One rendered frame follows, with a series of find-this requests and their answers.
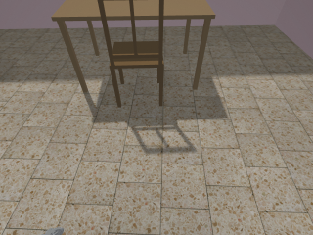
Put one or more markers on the table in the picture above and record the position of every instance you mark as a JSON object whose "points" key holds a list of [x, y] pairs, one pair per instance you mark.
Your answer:
{"points": [[119, 10]]}

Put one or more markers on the chair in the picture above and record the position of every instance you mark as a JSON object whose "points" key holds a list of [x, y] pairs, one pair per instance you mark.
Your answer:
{"points": [[134, 54]]}

